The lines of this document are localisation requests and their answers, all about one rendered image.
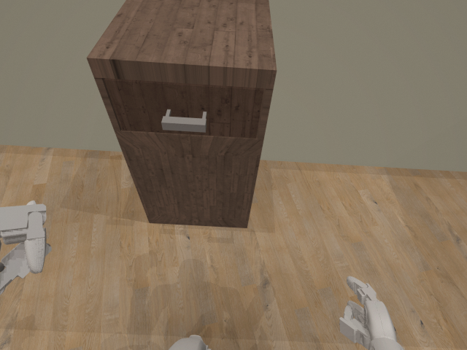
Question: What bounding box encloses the cabinet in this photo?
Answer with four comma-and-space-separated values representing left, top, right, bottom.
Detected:
87, 0, 277, 228

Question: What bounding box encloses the drawer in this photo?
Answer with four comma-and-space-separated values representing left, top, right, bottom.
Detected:
104, 78, 263, 139

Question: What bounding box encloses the robot right hand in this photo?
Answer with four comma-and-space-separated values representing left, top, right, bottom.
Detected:
339, 276, 397, 349

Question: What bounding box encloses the left robot shin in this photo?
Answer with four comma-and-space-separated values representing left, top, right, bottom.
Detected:
189, 335, 203, 341

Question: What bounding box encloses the handle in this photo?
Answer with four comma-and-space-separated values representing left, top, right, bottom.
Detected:
161, 109, 207, 133

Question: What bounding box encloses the robot left hand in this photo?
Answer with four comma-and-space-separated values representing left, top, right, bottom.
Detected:
0, 201, 52, 295

